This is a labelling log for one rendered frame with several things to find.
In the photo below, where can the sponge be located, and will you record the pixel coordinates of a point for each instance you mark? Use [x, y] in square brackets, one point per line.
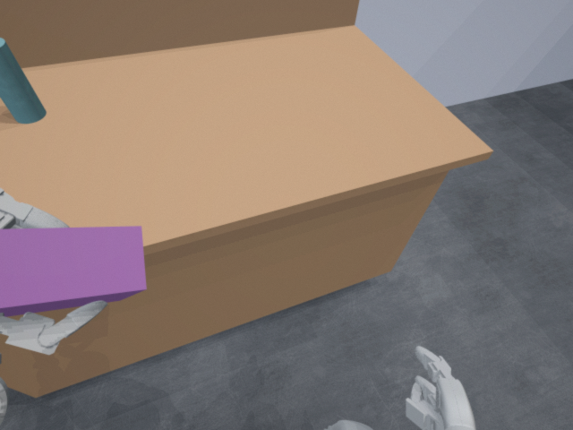
[45, 269]

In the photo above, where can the right robot hand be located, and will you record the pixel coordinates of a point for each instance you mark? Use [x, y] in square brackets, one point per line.
[440, 407]

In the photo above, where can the table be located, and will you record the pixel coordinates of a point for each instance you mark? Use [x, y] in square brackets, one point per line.
[269, 150]

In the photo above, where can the left robot hand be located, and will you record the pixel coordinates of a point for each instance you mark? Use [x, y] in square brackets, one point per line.
[33, 331]

